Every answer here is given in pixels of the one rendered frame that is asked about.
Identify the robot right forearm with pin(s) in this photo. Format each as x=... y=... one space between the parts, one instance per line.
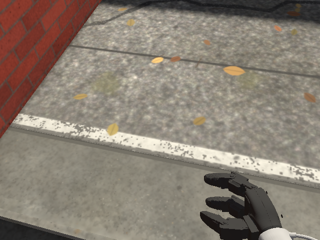
x=275 y=234

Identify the robot right hand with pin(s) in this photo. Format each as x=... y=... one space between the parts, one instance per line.
x=253 y=216

